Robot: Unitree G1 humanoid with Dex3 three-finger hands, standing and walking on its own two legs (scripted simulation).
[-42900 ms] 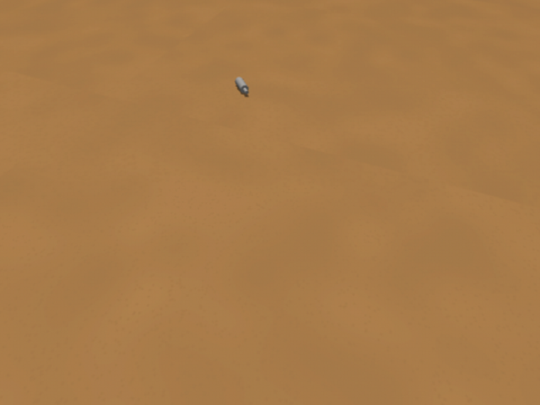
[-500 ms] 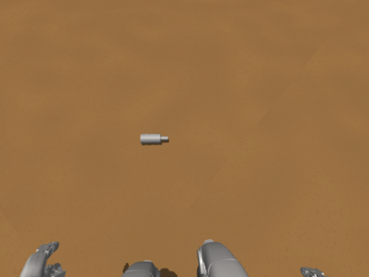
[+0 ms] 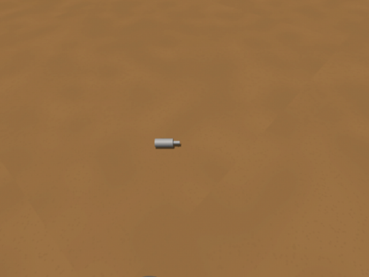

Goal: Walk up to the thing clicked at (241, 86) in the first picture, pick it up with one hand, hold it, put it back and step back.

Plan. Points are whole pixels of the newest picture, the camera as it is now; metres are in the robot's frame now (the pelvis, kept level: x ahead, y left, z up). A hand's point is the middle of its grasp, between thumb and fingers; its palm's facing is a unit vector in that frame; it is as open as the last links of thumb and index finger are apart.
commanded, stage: step back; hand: left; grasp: from above
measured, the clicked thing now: (167, 142) +1.02 +0.15 -0.73
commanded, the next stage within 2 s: stand in 0.84 s
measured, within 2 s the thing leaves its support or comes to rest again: neither
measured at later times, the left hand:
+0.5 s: hand out of the picture +0.12 +0.26 -0.14, palm faces +0.02 -0.93 -0.37, open 7.4 cm
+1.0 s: hand (77, 267) +0.16 +0.27 -0.14, palm faces +0.00 -0.94 -0.34, open 7.4 cm
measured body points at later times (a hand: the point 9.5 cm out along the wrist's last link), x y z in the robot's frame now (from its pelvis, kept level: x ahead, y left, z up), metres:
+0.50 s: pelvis +0.03 +0.00 +0.00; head +0.05 -0.01 +0.45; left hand +0.12 +0.30 -0.11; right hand +0.10 -0.32 -0.13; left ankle +0.04 +0.13 -0.71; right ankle +0.05 -0.12 -0.73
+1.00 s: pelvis +0.06 +0.02 +0.02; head +0.07 +0.02 +0.47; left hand +0.16 +0.32 -0.11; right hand +0.17 -0.27 -0.11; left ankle +0.05 +0.14 -0.73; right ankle +0.05 -0.12 -0.73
